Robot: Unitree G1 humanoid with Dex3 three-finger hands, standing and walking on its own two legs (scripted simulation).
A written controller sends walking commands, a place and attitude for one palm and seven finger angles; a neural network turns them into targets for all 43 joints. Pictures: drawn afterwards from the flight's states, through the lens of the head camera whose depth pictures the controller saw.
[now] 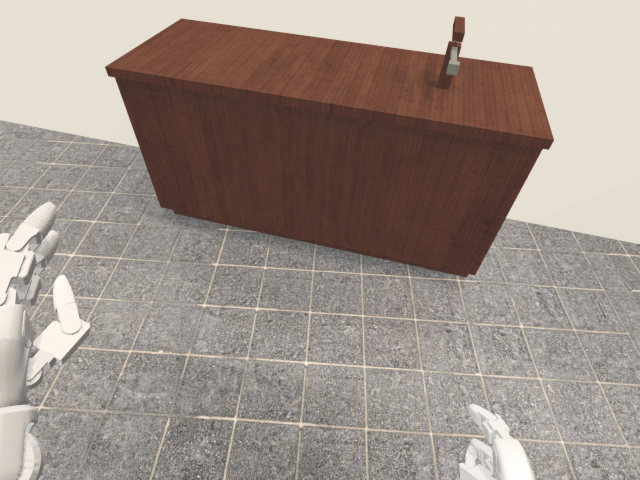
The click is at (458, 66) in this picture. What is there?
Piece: tap's lever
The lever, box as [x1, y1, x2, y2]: [446, 60, 459, 75]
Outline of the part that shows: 449,60 446,73 456,75 459,62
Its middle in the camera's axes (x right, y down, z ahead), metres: +0.35 -0.46 +1.03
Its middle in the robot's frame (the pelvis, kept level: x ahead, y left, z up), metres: +1.10 -0.28 +0.05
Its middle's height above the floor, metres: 0.83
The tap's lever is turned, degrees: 0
